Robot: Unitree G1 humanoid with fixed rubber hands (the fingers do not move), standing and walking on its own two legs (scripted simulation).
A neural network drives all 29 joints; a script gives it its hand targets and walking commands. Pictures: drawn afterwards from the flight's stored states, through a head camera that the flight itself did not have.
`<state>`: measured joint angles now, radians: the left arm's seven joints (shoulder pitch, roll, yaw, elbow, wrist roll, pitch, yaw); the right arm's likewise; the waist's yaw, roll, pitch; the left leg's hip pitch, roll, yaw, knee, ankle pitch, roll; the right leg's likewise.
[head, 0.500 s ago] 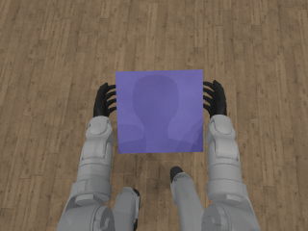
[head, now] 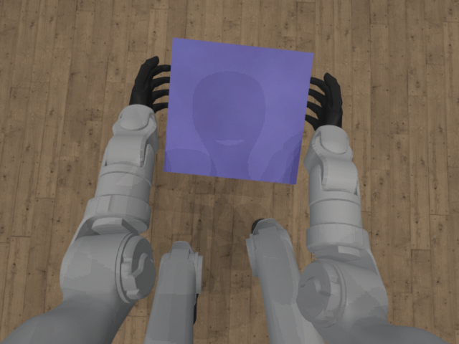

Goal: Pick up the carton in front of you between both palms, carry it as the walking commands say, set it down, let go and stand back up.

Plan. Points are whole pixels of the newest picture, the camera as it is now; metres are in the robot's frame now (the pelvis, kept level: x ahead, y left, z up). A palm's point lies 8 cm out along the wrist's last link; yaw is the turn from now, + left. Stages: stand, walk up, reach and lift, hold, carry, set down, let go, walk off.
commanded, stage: set down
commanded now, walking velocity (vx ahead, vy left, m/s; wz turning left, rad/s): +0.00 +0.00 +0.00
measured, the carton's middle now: (234, 118) +0.50 -0.08 -0.19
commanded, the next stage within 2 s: none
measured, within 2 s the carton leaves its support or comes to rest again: rests again in 1.50 s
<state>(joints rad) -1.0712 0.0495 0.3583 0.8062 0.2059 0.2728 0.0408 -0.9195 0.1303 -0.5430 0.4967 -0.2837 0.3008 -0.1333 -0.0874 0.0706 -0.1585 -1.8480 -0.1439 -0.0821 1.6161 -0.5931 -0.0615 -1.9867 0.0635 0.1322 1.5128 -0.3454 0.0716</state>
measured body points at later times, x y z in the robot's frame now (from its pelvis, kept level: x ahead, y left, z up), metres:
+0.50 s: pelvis -0.02 +0.02 -0.10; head +0.34 -0.01 +0.17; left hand +0.57 +0.04 -0.26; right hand +0.45 -0.24 -0.25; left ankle +0.05 +0.13 -0.51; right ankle +0.13 -0.14 -0.51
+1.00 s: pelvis -0.02 +0.03 -0.13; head +0.36 +0.02 +0.11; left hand +0.58 +0.03 -0.31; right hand +0.46 -0.25 -0.29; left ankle +0.05 +0.13 -0.51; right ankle +0.13 -0.14 -0.51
